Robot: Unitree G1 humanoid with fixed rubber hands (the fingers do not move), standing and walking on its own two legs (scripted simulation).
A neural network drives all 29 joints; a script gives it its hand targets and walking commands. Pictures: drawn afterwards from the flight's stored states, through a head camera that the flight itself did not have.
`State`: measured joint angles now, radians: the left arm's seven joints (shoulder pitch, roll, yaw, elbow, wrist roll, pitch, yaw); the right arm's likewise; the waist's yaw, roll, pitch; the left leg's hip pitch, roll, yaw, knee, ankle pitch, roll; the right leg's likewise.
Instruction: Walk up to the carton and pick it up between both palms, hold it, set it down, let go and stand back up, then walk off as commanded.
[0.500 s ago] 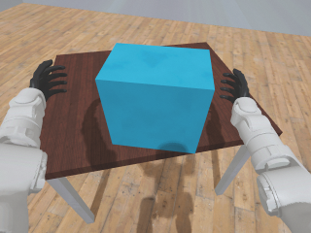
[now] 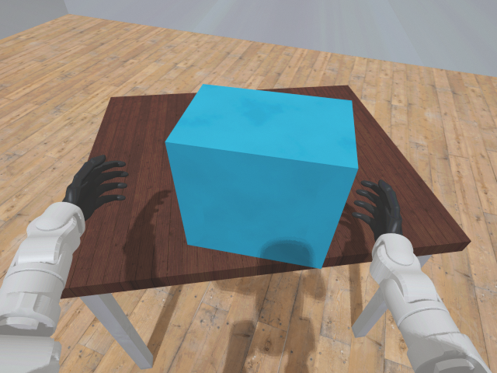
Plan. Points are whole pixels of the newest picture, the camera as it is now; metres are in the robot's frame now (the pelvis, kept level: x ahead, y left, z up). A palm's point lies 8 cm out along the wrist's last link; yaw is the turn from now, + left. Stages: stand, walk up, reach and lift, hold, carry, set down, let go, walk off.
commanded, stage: set down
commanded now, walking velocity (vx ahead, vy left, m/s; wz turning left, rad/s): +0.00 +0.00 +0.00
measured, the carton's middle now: (263, 178) +0.46 -0.02 +0.05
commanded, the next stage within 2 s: let go in 1.64 s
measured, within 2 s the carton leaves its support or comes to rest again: neither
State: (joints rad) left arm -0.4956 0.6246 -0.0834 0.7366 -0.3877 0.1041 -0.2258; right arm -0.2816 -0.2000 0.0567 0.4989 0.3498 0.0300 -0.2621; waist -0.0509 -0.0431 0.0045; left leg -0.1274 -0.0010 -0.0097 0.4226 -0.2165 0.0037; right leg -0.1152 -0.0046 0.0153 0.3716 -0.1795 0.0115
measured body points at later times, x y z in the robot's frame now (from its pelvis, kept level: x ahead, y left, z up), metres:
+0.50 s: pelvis -0.01 +0.00 +0.00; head -0.04 +0.02 +0.45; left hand +0.29 +0.31 +0.05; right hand +0.27 -0.21 +0.05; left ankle +0.01 +0.11 -0.74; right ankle +0.02 -0.13 -0.74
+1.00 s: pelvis +0.02 +0.00 +0.00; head +0.01 -0.01 +0.45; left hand +0.26 +0.27 +0.01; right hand +0.26 -0.22 -0.01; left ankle +0.01 +0.11 -0.74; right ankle +0.02 -0.13 -0.74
